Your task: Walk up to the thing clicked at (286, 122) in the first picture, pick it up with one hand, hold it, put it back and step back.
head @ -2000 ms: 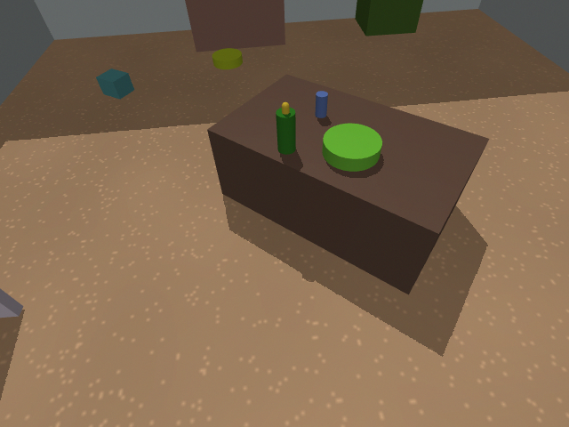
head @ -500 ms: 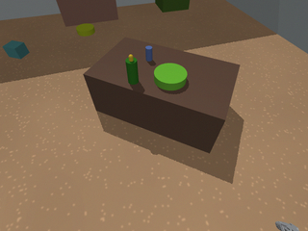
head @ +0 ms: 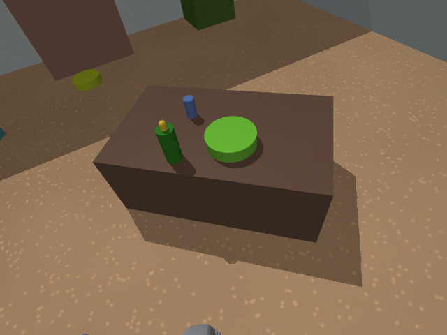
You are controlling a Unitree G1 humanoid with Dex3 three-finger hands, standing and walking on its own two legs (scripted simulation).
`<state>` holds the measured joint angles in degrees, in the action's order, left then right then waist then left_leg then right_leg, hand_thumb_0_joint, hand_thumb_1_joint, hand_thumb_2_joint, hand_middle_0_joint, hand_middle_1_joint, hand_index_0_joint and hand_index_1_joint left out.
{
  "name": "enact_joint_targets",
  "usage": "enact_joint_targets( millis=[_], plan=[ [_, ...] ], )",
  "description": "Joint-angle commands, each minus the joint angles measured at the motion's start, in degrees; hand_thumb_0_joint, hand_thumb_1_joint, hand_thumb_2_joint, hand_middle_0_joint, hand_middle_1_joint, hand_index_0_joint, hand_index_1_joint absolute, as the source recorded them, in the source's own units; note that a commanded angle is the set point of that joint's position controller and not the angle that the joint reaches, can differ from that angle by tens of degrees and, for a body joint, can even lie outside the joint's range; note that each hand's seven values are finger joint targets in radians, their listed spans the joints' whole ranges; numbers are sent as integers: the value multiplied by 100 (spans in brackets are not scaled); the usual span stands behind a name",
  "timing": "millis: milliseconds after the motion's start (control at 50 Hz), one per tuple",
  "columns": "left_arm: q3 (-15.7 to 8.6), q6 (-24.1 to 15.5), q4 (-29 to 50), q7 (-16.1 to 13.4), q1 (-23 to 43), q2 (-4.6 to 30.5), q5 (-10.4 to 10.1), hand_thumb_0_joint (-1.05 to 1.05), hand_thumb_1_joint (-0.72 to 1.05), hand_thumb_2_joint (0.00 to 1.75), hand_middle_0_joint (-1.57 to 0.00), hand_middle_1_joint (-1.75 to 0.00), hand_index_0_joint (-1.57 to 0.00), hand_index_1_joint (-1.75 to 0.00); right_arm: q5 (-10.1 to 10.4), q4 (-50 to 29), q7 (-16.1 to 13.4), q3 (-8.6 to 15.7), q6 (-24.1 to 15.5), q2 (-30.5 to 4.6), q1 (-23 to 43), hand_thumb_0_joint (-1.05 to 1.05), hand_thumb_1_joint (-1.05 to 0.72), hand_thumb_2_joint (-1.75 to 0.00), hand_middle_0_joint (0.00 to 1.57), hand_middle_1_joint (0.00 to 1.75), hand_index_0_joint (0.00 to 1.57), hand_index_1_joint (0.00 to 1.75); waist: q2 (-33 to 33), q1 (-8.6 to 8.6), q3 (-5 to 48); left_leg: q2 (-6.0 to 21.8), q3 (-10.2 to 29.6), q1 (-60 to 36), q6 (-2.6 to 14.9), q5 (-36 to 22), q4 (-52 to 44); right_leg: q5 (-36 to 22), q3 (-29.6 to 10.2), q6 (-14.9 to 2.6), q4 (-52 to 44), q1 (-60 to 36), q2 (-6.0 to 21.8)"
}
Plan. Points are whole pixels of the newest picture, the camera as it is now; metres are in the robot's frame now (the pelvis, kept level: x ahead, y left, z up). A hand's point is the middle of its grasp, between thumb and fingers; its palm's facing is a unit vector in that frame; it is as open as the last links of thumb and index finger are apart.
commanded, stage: walk up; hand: left
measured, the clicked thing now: (168, 140) +0.85 +0.27 -0.26
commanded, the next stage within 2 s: none
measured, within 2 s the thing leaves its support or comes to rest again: neither
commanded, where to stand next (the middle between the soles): +0.43 +0.23 m, yaw -14 degrees
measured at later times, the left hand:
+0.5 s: hand (67, 278) +0.28 +0.40 -0.12, palm faces -0.20 -0.85 -0.48, open 7.4 cm
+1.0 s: hand (34, 235) +0.41 +0.57 -0.16, palm faces -0.22 -0.82 -0.53, open 7.4 cm
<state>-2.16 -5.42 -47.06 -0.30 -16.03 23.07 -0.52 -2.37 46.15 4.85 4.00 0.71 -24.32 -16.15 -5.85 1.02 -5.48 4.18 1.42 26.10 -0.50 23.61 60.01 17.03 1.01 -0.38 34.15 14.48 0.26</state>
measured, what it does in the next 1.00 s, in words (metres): walks ahead: left foot, then right foot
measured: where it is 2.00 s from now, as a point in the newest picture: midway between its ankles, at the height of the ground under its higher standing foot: (186, 301)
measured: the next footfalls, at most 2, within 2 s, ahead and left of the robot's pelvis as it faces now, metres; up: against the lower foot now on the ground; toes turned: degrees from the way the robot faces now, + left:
left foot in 0.16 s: +0.21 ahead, +0.21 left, +0.00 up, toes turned +2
right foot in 0.52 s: +0.29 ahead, +0.01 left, +0.00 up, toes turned -12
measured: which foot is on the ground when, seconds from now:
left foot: up 0.00-0.14, down 0.16-0.52, up 0.54-0.88, down 0.90-1.00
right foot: down 0.00-0.18, up 0.20-0.50, down 0.52-0.92, up 0.94-1.00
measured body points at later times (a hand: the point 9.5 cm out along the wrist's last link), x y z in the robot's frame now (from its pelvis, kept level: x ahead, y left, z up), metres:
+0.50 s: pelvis +0.17 +0.12 +0.00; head +0.20 +0.09 +0.44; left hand +0.29 +0.44 -0.09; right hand +0.16 -0.20 -0.13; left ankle +0.17 +0.21 -0.73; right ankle +0.24 +0.02 -0.72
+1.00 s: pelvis +0.31 +0.26 -0.03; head +0.34 +0.25 +0.42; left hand +0.42 +0.61 -0.12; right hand +0.34 -0.09 -0.12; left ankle +0.38 +0.38 -0.73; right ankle +0.27 +0.07 -0.67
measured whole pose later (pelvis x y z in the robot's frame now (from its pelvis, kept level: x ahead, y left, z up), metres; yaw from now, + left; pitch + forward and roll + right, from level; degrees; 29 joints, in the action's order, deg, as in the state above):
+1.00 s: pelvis +0.31 +0.26 -0.03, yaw -12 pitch -2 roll -1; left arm -2.8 -2.5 -51.6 -3.4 -19.3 28.3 0.7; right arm -1.9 43.9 4.1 5.7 -0.2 -25.6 -14.3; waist -1.0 0.2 -5.5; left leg 5.3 -2.9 25.1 -0.6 22.7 50.1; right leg 29.4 -5.9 -2.5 68.6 29.6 3.4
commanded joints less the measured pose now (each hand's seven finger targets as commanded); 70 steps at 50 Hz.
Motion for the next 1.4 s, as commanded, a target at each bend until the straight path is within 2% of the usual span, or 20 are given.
enact_joint_targets(
  millis=[0, 80, 140, 180, 300, 380, 460, 520, 620, 800, 860, 880, 900, 920, 960, 1020, 1160, 1260, 1300, 1380],
  plan=[
    [-599, -168, 390, -189, -177, 1940, 72, 0, 90, 90, -20, -30, -20, -30, -8, -624, 61, 456, -84, -1040, -24, 0, -90, -90, 20, 30, 20, 30, 1350, -29, 161, 363, 0, 205, -14, -432, -740, -858, -1291, -1318, -1226, 346, 1370],
    [-627, -192, 418, -210, 39, 2125, 158, 0, 90, 90, -20, -30, -20, -30, -21, -694, 137, 586, -136, -1052, 42, 0, -90, -90, 20, 30, 20, 30, 1443, 172, 223, 271, -302, -716, 102, -807, -1519, -203, -1123, -1094, -935, 1068, 1232],
    [-452, -122, 402, -244, 101, 1564, 217, 0, 90, 90, -20, -30, -20, -30, -84, -260, 67, 806, -207, -1398, -1340, 0, -90, -90, 20, 30, 20, 30, 7, 1008, 748, -112, -414, -2804, 224, -532, -2318, -267, -514, -584, 1489, 2063, 715],
    [-316, -100, 376, -343, -424, 1252, 21, 0, 90, 90, -20, -30, -20, -30, 51, -545, -32, 922, -279, -2182, -952, 0, -90, -90, 20, 30, 20, 30, -1836, 682, 758, 2050, 3598, -2604, 1244, 1021, -4653, 1672, -283, -318, 4016, 3211, -355],
    [-390, -69, -280, -153, -684, 1474, -26, 0, 90, 90, -20, -30, -20, -30, 47, -721, -112, 545, -300, -1366, 28, 0, -90, -90, 20, 30, 20, 30, -599, 127, 173, 975, 679, -1195, 1261, -339, -4068, 639, -60, -114, 2438, 1814, 381],
    [-392, -69, -37, -149, -401, 1323, 31, 0, 90, 90, -20, -30, -20, -30, -28, -760, -91, 515, -257, -1392, -269, 0, -90, -90, 20, 30, 20, 30, -483, 214, 345, 1290, 543, -1498, 1628, -1364, -3910, 619, 253, -116, 1364, 1435, 343],
    [-518, -146, -256, -241, -1282, 1306, 36, 0, 90, 90, -20, -30, -20, -30, 22, -1020, -60, 383, -125, -1154, 261, 0, -90, -90, 20, 30, 20, 30, 241, -447, 778, 794, -212, -541, 1042, -1556, -2498, -823, 428, -224, -239, -849, -10],
    [-731, -154, 73, -413, -1472, 2277, 98, 0, 90, 90, -20, -30, -20, -30, -14, -1119, -117, 329, 24, -1134, -85, 0, -90, -90, 20, 30, 20, 30, 1200, -536, 872, -191, 205, 1653, 164, 1041, 767, 887, -4205, -1546, -1631, -1705, 2581],
    [-612, -155, 227, -406, -720, 1901, 32, 0, 90, 90, -20, -30, -20, -30, -25, -655, -109, 464, 89, -1306, -313, 0, -90, -90, 20, 30, 20, 30, 1080, -96, 198, 339, 389, 1178, 29, 57, 689, -343, -2032, -1312, -1136, -214, 1680],
    [-706, -167, 317, -374, -635, 2322, 210, 0, 90, 90, -20, -30, -20, -30, -17, -811, 82, 585, 78, -1167, 201, 0, -90, -90, 20, 30, 20, 30, 1682, -150, 282, 289, -282, 102, 58, -84, -954, 297, -1271, -1234, -571, 925, 1275],
    [-509, -24, 393, -357, -115, 1882, 241, 0, 90, 90, -20, -30, -20, -30, 1, -302, -58, 673, -42, -1259, -974, 0, -90, -90, 20, 30, 20, 30, 913, 644, 807, -272, -751, -1991, 201, -95, -2002, -243, -527, -784, 1203, 1954, 881],
    [-334, 25, 352, -351, -419, 1293, 211, 0, 90, 90, -20, -30, -20, -30, -55, -199, -134, 742, -116, -1555, -1483, 0, -90, -90, 20, 30, 20, 30, -542, 834, 824, 256, 356, -2220, 381, 765, -3070, -129, -102, -498, 3102, 2345, 358],
    [-227, 17, 495, -417, -373, 1074, 81, 0, 90, 90, -20, -30, -20, -30, 34, -419, -163, 806, -163, -2189, -1131, 0, -90, -90, 20, 30, 20, 30, -1938, 651, 555, 1793, 3231, -2125, 856, 768, -4371, 1802, 21, -201, 3772, 3658, -443],
    [-285, 14, 332, -492, -174, 1549, 163, 0, 90, 90, -20, -30, -20, -30, 137, -457, -169, 842, -169, -2440, -621, 0, -90, -90, 20, 30, 20, 30, -1215, 444, 316, 2299, 4085, -1331, 1643, 1404, -4661, 1745, -573, -302, 4218, 3360, 45],
    [-361, 16, -17, -381, -439, 1693, 26, 0, 90, 90, -20, -30, -20, -30, 128, -584, -293, 597, -210, -1725, -110, 0, -90, -90, 20, 30, 20, 30, -21, 73, 5, 1499, 2092, -1108, 1346, 285, -3843, 961, -621, -226, 4047, 3021, 245],
    [-347, 61, -284, -181, -643, 1375, 60, 0, 90, 90, -20, -30, -20, -30, 197, -363, -395, 412, -358, -1556, 11, 0, -90, -90, 20, 30, 20, 30, -550, -136, 203, 1212, 1084, -986, 1261, -1811, -3443, 664, -239, -124, 2846, 2045, 409],
    [-353, 405, -71, -45, 143, 985, 110, 0, 90, 90, -20, -30, -20, -30, 251, -220, -606, 219, -455, -1442, -196, 0, -90, -90, 20, 30, 20, 30, -336, -95, 620, 1369, 653, -1294, 1074, -4780, -2721, 258, 49, -299, 1496, 979, 151],
    [-475, 415, -48, -7, 238, 1362, 200, 0, 90, 90, -20, -30, -20, -30, 324, -182, -702, 101, -415, -1239, -121, 0, -90, -90, 20, 30, 20, 30, 532, -270, 998, 933, 318, -591, 548, -3310, -1841, -1516, -754, -643, 1, -530, 471],
    [-469, 407, 4, 27, 637, 1528, 85, 0, 90, 90, -20, -30, -20, -30, 335, 12, -758, 69, -410, -1082, -142, 0, -90, -90, 20, 30, 20, 30, 1106, -134, 1298, -66, -388, -707, 200, -580, -1255, -2158, -1977, -1559, -152, -225, 1552],
    [-269, 502, 50, 69, 1135, 1133, 120, 0, 90, 90, -20, -30, -20, -30, 229, 413, -732, 99, -503, -1276, -214, 0, -90, -90, 20, 30, 20, 30, 813, 101, 711, 490, 521, -1310, 486, -374, -2973, -1167, -1083, -681, 329, 1010, 706]
  ],
)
